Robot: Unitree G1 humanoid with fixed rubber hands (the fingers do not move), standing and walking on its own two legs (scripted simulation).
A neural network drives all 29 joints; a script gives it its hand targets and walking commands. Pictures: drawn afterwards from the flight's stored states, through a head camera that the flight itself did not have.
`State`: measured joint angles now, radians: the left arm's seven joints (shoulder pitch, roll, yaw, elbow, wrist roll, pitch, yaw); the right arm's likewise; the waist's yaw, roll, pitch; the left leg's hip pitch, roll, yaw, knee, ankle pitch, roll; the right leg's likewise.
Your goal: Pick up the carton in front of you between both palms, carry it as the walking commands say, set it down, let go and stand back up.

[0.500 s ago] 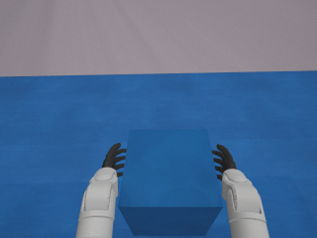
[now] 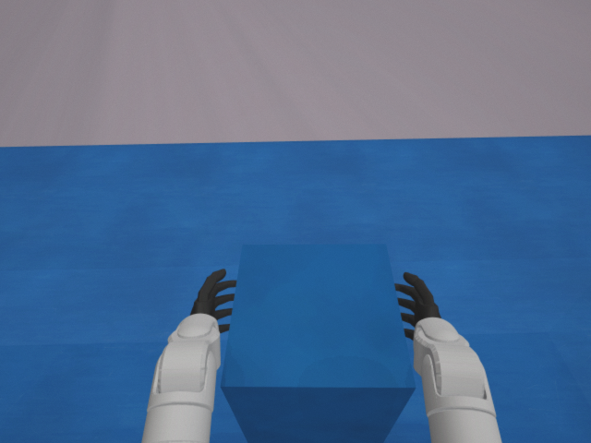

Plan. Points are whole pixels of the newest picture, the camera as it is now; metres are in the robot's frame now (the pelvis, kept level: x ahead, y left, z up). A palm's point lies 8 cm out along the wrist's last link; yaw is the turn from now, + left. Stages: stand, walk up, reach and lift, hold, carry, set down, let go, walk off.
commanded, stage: carry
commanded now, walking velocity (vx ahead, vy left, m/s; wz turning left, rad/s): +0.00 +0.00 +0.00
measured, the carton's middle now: (314, 347) +0.29 +0.00 -0.04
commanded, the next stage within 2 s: hold in 0.78 s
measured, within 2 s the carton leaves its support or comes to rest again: neither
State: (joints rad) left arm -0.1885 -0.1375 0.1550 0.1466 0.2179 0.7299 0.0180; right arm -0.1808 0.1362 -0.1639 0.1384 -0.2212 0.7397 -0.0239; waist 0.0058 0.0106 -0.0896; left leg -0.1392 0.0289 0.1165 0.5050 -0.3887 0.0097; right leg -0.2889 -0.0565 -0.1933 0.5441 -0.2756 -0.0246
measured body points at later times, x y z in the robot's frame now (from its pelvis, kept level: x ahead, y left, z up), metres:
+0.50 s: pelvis -0.04 +0.00 +0.00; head -0.06 -0.01 +0.45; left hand +0.26 +0.15 +0.04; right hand +0.26 -0.16 +0.03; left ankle -0.08 +0.10 -0.73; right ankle +0.01 -0.10 -0.73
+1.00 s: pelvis -0.05 +0.00 +0.01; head -0.07 -0.02 +0.46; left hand +0.24 +0.15 +0.04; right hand +0.24 -0.15 +0.03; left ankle -0.08 +0.11 -0.73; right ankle +0.01 -0.10 -0.73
